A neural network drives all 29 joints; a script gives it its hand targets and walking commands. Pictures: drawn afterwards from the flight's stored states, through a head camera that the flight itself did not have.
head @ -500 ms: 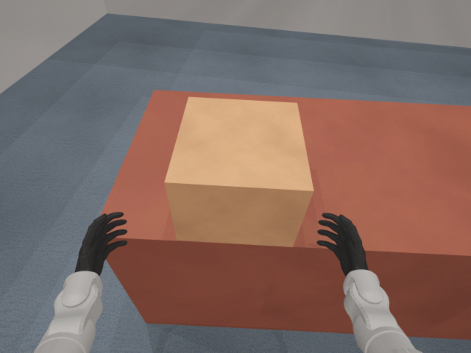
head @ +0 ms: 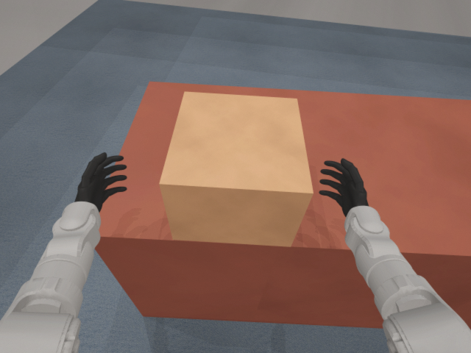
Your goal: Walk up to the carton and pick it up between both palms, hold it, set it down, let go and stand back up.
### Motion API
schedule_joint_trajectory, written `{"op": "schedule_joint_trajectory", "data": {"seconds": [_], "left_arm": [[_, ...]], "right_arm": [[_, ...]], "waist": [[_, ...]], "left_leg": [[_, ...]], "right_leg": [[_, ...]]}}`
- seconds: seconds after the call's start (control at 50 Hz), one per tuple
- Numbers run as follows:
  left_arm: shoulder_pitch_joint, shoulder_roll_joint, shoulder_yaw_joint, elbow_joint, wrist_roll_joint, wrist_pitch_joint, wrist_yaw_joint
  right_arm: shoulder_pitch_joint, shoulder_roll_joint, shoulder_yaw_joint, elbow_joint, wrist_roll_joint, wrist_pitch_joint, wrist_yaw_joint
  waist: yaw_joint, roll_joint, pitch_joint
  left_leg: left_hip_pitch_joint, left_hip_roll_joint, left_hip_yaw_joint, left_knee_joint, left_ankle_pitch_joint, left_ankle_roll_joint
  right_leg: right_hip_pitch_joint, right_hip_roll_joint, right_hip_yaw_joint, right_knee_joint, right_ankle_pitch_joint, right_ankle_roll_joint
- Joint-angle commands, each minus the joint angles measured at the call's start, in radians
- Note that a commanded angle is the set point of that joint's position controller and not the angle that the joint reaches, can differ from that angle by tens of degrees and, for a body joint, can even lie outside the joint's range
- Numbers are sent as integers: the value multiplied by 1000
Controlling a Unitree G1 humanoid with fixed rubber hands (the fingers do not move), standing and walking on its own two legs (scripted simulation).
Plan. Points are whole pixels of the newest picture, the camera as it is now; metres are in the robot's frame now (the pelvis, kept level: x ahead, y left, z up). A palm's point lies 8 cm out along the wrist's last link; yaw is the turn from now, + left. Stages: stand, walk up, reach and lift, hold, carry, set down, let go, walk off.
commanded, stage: reach and lift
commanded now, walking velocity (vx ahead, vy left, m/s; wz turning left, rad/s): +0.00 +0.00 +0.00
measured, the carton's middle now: (236, 167) +0.52 -0.01 -0.02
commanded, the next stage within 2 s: none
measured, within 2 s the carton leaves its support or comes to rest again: neither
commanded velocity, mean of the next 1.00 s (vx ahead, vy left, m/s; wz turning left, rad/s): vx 0.00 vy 0.00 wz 0.00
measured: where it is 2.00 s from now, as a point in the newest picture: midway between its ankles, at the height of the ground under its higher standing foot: outside the picture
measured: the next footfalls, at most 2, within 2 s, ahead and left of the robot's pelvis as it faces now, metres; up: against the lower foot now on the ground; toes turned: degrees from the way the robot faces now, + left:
none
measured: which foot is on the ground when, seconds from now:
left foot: down 0.00-1.00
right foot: down 0.00-1.00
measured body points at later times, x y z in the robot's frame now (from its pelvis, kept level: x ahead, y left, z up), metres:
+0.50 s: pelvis +0.00 +0.00 -0.01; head +0.06 +0.01 +0.44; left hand +0.45 +0.26 +0.10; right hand +0.46 -0.21 +0.10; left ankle -0.01 +0.13 -0.74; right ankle +0.00 -0.11 -0.74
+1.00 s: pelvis -0.01 +0.00 -0.01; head +0.09 +0.01 +0.42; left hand +0.49 +0.26 +0.11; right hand +0.50 -0.21 +0.12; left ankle -0.01 +0.13 -0.74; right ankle +0.00 -0.11 -0.74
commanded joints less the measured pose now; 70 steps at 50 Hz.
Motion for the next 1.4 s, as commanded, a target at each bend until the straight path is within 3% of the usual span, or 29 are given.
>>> {"op": "schedule_joint_trajectory", "data": {"seconds": [0.0, 0.1, 0.16, 0.18, 0.24, 0.3, 0.38, 0.52, 0.54, 0.64, 0.68, 0.7, 0.74, 0.8, 0.82, 0.84, 0.9, 0.98, 1.04, 1.06, 1.08, 1.12, 1.28, 1.38], "left_arm": [[-375, 165, 42, -161, 16, -50, 15], [-465, 180, 37, -113, 5, -47, 24], [-467, 175, 31, -43, 5, -27, 17], [-487, 183, 30, -59, -1, -27, 15], [-590, 211, 12, -42, -40, -28, 14], [-575, 192, -17, 53, -41, -26, 16], [-733, 197, -70, 64, -75, -30, 25], [-817, 232, -93, 142, -80, -13, 32], [-823, 221, -108, 109, -82, -14, 33], [-910, 245, -124, 177, -103, 1, 37], [-957, 233, -160, 212, -128, -4, 43], [-985, 251, -157, 250, -134, -6, 44], [-996, 247, -166, 255, -151, -13, 40], [-1023, 266, -175, 337, -163, -27, 26], [-1050, 260, -182, 329, -164, -38, 22], [-1046, 265, -178, 382, -160, -41, 20], [-1042, 266, -193, 409, -140, -58, 15], [-1031, 251, -203, 481, -136, -85, 9], [-1033, 244, -192, 468, -114, -125, 8], [-1052, 224, -201, 432, -124, -137, 13], [-1050, 208, -207, 419, -119, -145, 17], [-1065, 224, -190, 386, -121, -163, 28], [-1044, 214, -207, 544, -145, -227, 10], [-1077, 169, -221, 473, -144, -264, 32]], "right_arm": [[-356, -165, -34, -128, 11, -53, -1], [-453, -204, -44, -78, 12, -38, 1], [-488, -216, -27, -44, 19, -22, -2], [-509, -219, -27, -58, 31, -22, -6], [-614, -230, -6, -91, 51, -10, -9], [-600, -214, 24, 12, 75, 13, -2], [-704, -254, -3, 55, 79, 25, 14], [-803, -302, 35, 171, 126, 39, 34], [-814, -312, 35, 124, 127, 34, 34], [-912, -299, 33, 146, 116, 59, 40], [-947, -293, 28, 167, 113, 73, 46], [-971, -296, 30, 181, 109, 81, 48], [-988, -301, 26, 159, 106, 81, 44], [-1011, -287, 48, 197, 107, 80, 37], [-1012, -282, 30, 202, 104, 75, 32], [-1030, -284, 28, 224, 94, 74, 31], [-1005, -267, 43, 273, 106, 76, 35], [-992, -258, 53, 304, 103, 51, 46], [-976, -248, 25, 288, 75, 10, 43], [-985, -253, 20, 276, 81, -3, 44], [-963, -257, 9, 295, 81, -15, 48], [-974, -259, -2, 270, 74, -33, 53], [-962, -214, -33, 329, 8, -69, 40], [-973, -207, -60, 286, -6, -110, 44]], "waist": [[9, 70, -525], [9, 75, -600], [5, 27, -576], [10, 22, -612], [14, -20, -642], [15, 2, -600], [-5, 68, -672], [18, 74, -717], [9, 81, -779], [22, 23, -792], [3, 29, -791], [12, 19, -790], [3, 21, -848], [-8, -26, -831], [-24, -5, -877], [-16, -20, -863], [-16, 24, -859], [-15, 14, -832], [-6, 37, -910], [-19, 67, -946], [-21, 102, -955], [-4, 112, -983], [-27, 49, -929], [-32, 96, -1071]], "left_leg": [[248, -52, 12, 35, 487, -36], [234, -46, 12, 43, 465, -35], [205, -43, 12, 45, 458, -24], [206, -45, 10, 51, 479, -21], [137, -45, 11, 49, 411, -3], [121, -42, 10, 41, 414, -6], [159, -32, 4, 61, 423, -28], [166, -29, -3, 92, 494, -29], [187, -28, -5, 98, 535, -34], [99, -30, 5, 89, 445, -16], [68, -29, 3, 78, 401, -7], [46, -32, 2, 78, 376, -3], [10, -39, 8, 90, 396, -3], [-85, -39, 9, 90, 386, 5], [-103, -43, 12, 93, 379, -2], [-118, -43, 12, 93, 362, 2], [-112, -43, 9, 84, 387, -4], [-133, -38, 3, 79, 405, -8], [-126, -45, 18, 105, 474, -23], [-101, -35, 16, 113, 500, -34], [-50, -34, 10, 119, 526, -46], [-11, -29, 14, 136, 525, -53], [-218, -40, 23, 150, 357, -27], [-101, -29, 21, 213, 490, -56]], "right_leg": [[114, 26, 3, -26, 377, 33], [48, 29, -4, -30, 340, 23], [58, 32, -12, -27, 343, 30], [72, 31, -10, -18, 390, 36], [85, 32, -4, -5, 376, 44], [57, 21, -2, -1, 369, 39], [-42, 33, -26, -1, 322, 24], [-73, 38, -35, 17, 400, 26], [-57, 41, -39, 23, 438, 23], [-72, 36, -44, 27, 391, 33], [-97, 32, -40, 28, 354, 35], [-94, 27, -37, 32, 341, 36], [-43, 24, -32, 52, 389, 37], [27, 19, -20, 76, 471, 53], [39, 17, -18, 85, 479, 55], [34, 15, -21, 92, 474, 58], [20, 8, -22, 87, 479, 47], [-3, 8, -32, 89, 484, 47], [11, 10, -37, 109, 560, 57], [-9, 15, -48, 121, 563, 52], [-64, 19, -57, 118, 537, 46], [-140, 23, -66, 105, 483, 34], [-143, 1, -47, 146, 381, 48], [-238, 17, -75, 178, 420, 37]]}}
